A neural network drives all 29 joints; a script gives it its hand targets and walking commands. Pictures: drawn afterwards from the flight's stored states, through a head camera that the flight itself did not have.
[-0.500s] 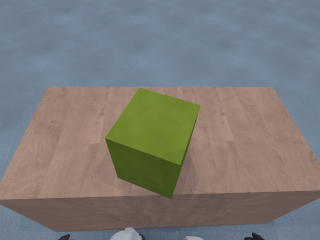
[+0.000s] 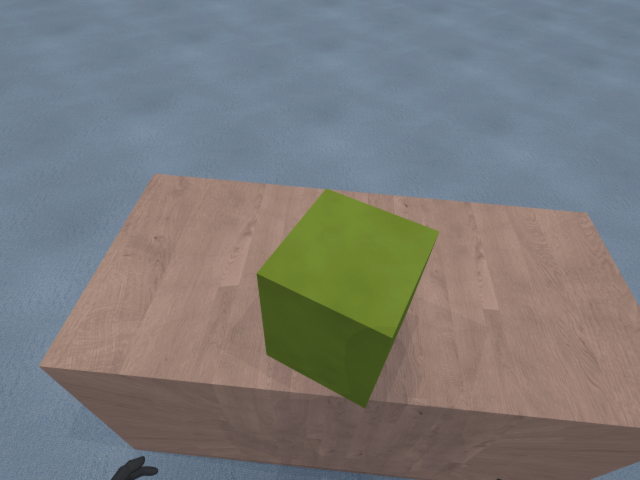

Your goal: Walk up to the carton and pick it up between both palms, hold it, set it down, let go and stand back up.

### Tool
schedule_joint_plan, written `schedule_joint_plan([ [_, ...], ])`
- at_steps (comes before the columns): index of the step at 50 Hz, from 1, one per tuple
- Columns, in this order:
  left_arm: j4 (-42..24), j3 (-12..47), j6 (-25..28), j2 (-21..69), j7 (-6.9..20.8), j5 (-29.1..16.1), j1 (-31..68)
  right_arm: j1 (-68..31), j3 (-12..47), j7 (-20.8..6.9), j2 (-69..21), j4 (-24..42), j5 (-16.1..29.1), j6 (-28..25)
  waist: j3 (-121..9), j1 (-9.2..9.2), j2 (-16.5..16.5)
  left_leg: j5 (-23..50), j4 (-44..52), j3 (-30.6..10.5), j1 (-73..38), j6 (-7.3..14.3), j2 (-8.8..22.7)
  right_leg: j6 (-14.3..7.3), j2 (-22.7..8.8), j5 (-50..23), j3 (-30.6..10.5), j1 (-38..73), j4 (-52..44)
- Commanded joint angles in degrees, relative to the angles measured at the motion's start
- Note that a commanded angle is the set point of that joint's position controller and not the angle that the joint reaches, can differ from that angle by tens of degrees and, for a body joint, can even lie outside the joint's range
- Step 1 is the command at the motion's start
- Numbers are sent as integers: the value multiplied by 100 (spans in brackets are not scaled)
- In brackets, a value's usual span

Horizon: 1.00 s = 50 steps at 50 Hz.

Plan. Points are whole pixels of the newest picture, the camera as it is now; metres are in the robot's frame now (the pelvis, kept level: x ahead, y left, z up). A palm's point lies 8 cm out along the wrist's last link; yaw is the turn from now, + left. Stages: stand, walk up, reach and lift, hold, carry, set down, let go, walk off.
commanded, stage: walk up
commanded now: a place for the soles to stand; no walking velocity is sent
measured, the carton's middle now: (345, 298) +0.43 -0.03 -0.08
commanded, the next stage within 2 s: reach and lift in 1.82 s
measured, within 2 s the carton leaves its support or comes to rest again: neither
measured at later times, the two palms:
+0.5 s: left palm out of the picture +0.09 +0.25 -0.09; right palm out of the picture +0.15 -0.27 -0.09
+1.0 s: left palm out of the picture +0.07 +0.25 -0.10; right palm out of the picture +0.15 -0.28 -0.09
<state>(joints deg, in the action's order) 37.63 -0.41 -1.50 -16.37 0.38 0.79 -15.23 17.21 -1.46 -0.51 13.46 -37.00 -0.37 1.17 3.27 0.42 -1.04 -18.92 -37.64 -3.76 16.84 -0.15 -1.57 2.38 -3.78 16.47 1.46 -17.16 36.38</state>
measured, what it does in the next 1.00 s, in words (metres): stands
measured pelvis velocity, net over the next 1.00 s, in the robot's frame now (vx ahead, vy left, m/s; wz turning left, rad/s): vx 0.01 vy -0.03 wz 0.15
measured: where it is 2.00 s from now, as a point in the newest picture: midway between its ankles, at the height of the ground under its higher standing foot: outside the picture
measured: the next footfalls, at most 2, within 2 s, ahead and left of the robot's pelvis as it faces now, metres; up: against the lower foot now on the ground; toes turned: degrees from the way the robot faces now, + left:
none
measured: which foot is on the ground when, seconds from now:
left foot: down 0.00-1.00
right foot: down 0.00-1.00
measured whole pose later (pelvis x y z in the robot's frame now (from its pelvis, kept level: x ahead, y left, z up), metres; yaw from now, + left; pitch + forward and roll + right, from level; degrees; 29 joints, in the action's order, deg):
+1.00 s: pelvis +0.01 -0.03 +0.00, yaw +9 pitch -2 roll -1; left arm 38.5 -0.1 -2.8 -18.4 1.1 0.7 -14.7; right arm 18.7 -1.9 0.3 16.2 -33.6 -0.3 0.8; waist 2.8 1.2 0.5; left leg -18.8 -39.3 -13.1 18.8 -2.7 -2.8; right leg 0.0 -4.7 20.3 10.9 -15.2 37.6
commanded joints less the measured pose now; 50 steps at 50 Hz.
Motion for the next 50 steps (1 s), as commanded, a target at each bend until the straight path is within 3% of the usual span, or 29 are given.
schedule_joint_plan([
  [1, -438, -231, 187, -715, 8, -4, 25, -135, -354, 1, 1123, 620, 38, -180, -71, 5, 666, -274, 1361, -1041, 458, 284, 624, -368, -143, 60, -320, 245, -653],
  [3, -395, -250, 191, -726, 17, -5, -36, -51, -342, 24, 1107, 656, 22, -200, 10, -9, 569, -281, 1430, -1158, 512, 332, 694, -329, -69, 41, -240, 210, -619],
  [4, -356, -239, 203, -740, 11, 13, -127, -92, -351, 19, 1124, 680, 32, -200, 18, 1, 707, -423, 1434, -1127, 592, 327, 662, -338, -103, 92, -215, 249, -687],
  [8, -310, -245, 257, -775, 7, 44, -163, -149, -311, 12, 981, 766, 28, -213, -265, -12, 701, 30, 1293, -991, 435, 266, 561, -388, -196, -143, -212, 466, -769],
  [12, -329, -222, 286, -866, -2, 2, -77, -45, -276, 31, 989, 792, 2, -228, -702, -49, 151, 1272, 711, -782, -55, 250, 439, -460, -389, -742, -194, 530, -816],
  [16, -326, -210, 217, -944, 5, -34, -76, -51, -244, 52, 993, 805, -3, -174, -519, -16, 109, 1226, 524, -689, -43, 194, 301, -554, -502, -478, -182, 318, -953],
  [18, -357, -229, 183, -1007, 8, -34, -55, -42, -240, 64, 960, 813, 11, -160, -342, -12, -175, 1197, 475, -693, 7, 168, 294, -559, -525, -349, -191, 167, -1017],
  [20, -393, -227, 147, -1015, 5, -28, -30, 44, -252, 75, 989, 783, 7, -155, -189, -13, -77, 960, 479, -654, 140, 147, 232, -634, -617, 21, -191, 129, -1120],
  [24, -396, -196, 136, -1018, 5, -43, 57, 46, -258, 82, 1035, 809, 1, -195, -347, -15, -125, 1338, 452, -761, 131, 160, 265, -601, -584, -321, 20, 356, -968],
  [26, -444, -186, 114, -995, 16, -41, 87, 32, -280, 98, 1121, 830, -2, -200, -350, 34, 32, 1546, 448, -833, 201, 167, 284, -604, -550, -563, 107, 482, -793],
  [31, -469, -208, 53, -1000, 19, -27, 194, 136, -278, 103, 1086, 797, 19, -186, -381, 24, 44, 1284, 498, -923, 361, 186, 256, -626, -551, -247, 184, 593, -728],
  [34, -510, -208, 35, -1005, 16, -3, 165, 67, -299, 95, 1155, 864, 27, -186, -278, 110, 389, 1043, 656, -1122, 679, 226, 274, -595, -487, -122, 118, 726, -710],
  [37, -470, -222, 41, -1033, 19, -11, 206, 190, -301, 93, 1102, 849, 6, -181, -236, 30, 225, 814, 620, -1023, 625, 202, 207, -622, -583, 234, 118, 615, -823],
  [38, -444, -205, 44, -992, 16, -2, 179, 183, -325, 93, 1196, 822, 22, -193, -365, 57, 429, 893, 607, -1110, 646, 219, 208, -630, -540, 109, 117, 718, -765],
  [40, -444, -219, 52, -1028, 21, -17, 159, 140, -324, 92, 1166, 858, 10, -191, -373, 80, 396, 846, 583, -1081, 616, 201, 181, -608, -555, 228, 146, 700, -782],
  [44, -396, -231, 47, -1072, 14, -3, 184, 253, -320, 91, 1120, 869, -5, -193, -443, 21, 73, 1043, 478, -1065, 509, 220, 163, -631, -558, 83, 213, 661, -795],
  [46, -438, -246, 41, -1057, 27, -7, 177, 263, -335, 106, 1223, 858, 5, -192, -525, 39, 327, 1125, 487, -1112, 501, 230, 155, -657, -552, -3, 235, 729, -648],
  [48, -477, -238, -33, -1088, 50, -12, 244, 78, -406, 162, 1410, 932, 9, -177, -239, 110, 200, 1578, 521, -1379, 713, 300, 313, -588, -429, -541, 234, 657, -425],
  [50, -467, -235, -58, -1107, 56, 14, 101, 107, -400, 169, 1418, 963, 2, -180, -355, 118, 400, 1537, 650, -1598, 761, 366, 396, -560, -387, -610, 239, 835, -260],
])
